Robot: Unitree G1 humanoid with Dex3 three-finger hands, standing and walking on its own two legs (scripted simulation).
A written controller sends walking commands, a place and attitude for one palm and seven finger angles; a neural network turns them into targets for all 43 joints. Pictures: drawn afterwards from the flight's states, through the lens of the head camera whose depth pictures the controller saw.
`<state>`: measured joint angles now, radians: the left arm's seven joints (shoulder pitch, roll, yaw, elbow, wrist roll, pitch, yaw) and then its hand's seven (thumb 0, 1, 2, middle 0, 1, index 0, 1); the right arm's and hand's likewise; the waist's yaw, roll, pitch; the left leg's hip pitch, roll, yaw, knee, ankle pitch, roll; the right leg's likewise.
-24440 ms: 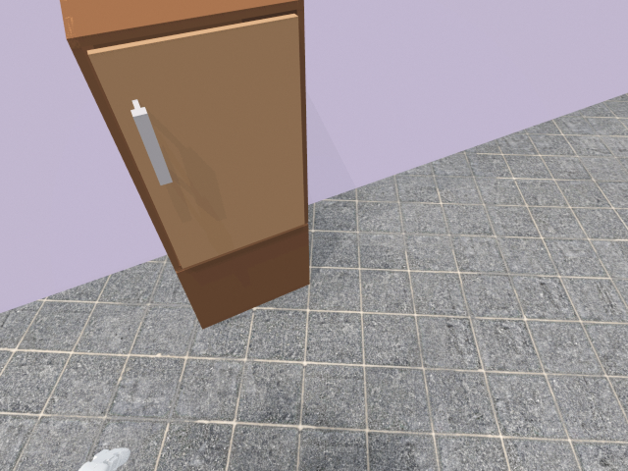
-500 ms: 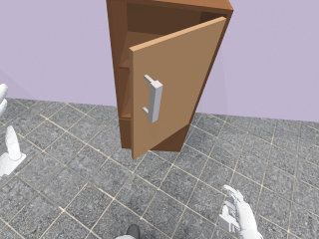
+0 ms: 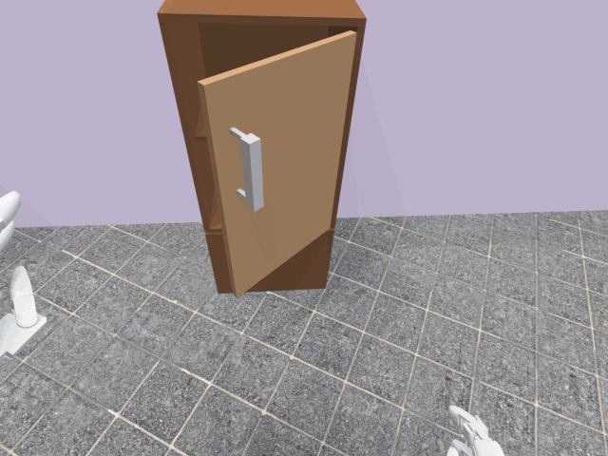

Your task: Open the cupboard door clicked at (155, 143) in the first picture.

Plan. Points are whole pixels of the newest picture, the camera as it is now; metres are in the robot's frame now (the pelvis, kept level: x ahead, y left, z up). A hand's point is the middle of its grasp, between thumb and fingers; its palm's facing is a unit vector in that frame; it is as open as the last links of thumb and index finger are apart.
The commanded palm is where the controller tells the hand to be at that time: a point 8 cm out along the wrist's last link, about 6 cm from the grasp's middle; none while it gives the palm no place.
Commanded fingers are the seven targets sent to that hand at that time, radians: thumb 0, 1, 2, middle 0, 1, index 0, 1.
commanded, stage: stop stepping back and stand still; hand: left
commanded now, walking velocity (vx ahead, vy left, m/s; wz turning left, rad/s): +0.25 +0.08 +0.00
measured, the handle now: (245, 169) +0.60 +0.11 +0.05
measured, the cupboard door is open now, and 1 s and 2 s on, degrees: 41 41 41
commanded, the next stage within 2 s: let the arm hang, fingers relaxed in 0.62 s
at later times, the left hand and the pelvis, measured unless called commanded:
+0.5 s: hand out of the picture +0.20 +0.28 +0.18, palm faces +0.41 -0.77 -0.49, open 7.4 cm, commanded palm +0.14 +0.33 +0.19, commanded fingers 0.00 0.90 0.90 -0.20 -0.30 -0.20 -0.30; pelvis +0.00 +0.02 +0.01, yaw +1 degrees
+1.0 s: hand out of the picture +0.04 +0.22 -0.15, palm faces -0.02 -0.98 -0.20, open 7.4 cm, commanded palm none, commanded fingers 0.00 0.90 0.90 -0.20 -0.30 -0.20 -0.30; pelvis -0.03 +0.04 +0.01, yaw +3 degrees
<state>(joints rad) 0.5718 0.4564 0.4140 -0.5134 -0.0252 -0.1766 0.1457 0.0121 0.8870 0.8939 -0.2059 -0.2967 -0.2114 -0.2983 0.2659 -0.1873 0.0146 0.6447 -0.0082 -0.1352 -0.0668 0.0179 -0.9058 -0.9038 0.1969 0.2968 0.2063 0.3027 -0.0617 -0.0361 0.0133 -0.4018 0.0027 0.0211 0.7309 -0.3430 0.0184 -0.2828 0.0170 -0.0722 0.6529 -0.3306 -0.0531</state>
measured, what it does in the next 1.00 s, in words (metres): steps on the spot: left foot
